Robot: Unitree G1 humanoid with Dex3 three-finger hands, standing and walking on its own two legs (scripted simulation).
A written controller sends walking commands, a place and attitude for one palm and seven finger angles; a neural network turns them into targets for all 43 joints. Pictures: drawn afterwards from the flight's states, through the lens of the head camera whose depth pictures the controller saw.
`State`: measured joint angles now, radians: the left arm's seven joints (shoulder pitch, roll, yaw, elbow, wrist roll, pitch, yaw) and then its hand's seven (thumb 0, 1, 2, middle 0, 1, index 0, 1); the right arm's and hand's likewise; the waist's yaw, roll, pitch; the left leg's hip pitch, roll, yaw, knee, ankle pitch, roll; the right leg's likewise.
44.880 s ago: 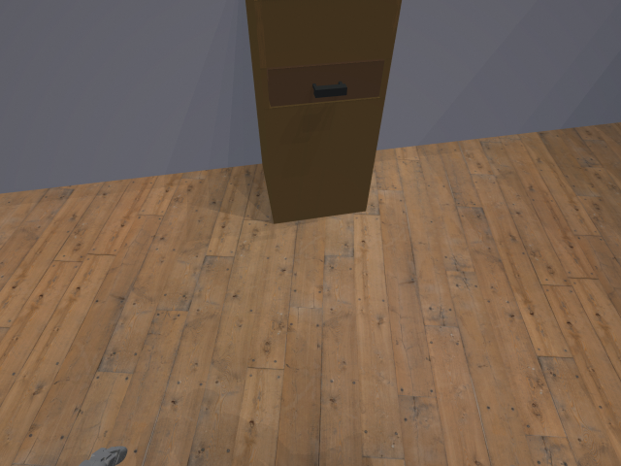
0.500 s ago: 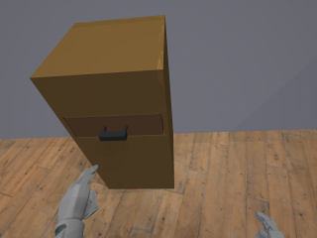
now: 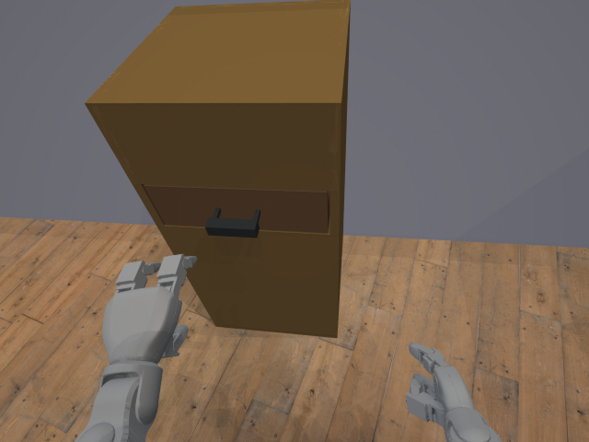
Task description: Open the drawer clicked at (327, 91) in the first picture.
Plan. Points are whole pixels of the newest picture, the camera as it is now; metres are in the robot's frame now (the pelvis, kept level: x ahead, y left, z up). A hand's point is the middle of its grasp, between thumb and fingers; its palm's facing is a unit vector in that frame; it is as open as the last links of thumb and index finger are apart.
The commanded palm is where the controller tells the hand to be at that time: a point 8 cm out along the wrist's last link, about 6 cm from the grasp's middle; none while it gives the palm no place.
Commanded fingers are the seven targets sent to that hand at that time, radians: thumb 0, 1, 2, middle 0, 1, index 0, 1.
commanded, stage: raise the hand with hooked fingers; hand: left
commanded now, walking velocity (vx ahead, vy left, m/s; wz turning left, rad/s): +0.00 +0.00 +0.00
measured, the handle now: (235, 220) +0.54 +0.21 -0.09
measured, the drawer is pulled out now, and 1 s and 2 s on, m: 0.00 0.00 0.00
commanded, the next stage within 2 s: move the hooked fingers above the handle in 1.16 s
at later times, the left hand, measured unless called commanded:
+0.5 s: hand (150, 275) +0.29 +0.23 +0.08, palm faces +0.09 -0.08 -0.99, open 13.3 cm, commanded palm +0.27 +0.24 +0.14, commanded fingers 0.00 -0.50 0.30 -0.30 -1.20 -0.30 -1.20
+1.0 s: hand (145, 245) +0.32 +0.24 +0.11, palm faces -0.01 -0.09 -1.00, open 13.8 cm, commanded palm +0.30 +0.25 +0.17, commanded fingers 0.00 -0.50 0.30 -0.30 -1.20 -0.30 -1.20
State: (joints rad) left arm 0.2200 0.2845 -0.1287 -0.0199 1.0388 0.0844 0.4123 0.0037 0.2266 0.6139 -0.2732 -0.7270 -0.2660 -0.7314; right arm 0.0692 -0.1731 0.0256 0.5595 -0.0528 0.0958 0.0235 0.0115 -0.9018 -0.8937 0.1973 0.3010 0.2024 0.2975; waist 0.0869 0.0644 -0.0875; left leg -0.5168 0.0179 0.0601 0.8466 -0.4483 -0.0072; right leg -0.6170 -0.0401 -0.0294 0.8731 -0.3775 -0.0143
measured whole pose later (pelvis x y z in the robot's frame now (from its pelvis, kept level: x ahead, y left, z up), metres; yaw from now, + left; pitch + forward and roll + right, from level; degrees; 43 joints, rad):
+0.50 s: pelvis +0.01 +0.01 +0.03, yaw -1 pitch +3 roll +1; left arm 0.06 0.38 -0.09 0.04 1.00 0.08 0.26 0.00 -0.34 0.37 -0.31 -1.10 -0.31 -1.10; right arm 0.11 -0.26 -0.03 0.61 -0.01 0.09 -0.03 0.01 -0.90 -0.89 0.19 0.30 0.20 0.30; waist 0.07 0.06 -0.03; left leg -0.30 0.00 0.07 0.59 -0.34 0.01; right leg -0.41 -0.04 -0.02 0.63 -0.28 0.00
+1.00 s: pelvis +0.02 +0.01 +0.04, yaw +0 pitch +3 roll +1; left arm -0.07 0.45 -0.04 0.09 0.94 -0.04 0.06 0.00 -0.49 0.30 -0.32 -1.20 -0.31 -1.20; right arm 0.14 -0.26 -0.02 0.63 0.00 0.11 -0.02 0.01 -0.90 -0.89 0.20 0.30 0.20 0.30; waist 0.08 0.08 0.00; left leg -0.22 0.00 0.06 0.46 -0.29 0.01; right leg -0.32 -0.04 -0.04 0.50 -0.23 0.00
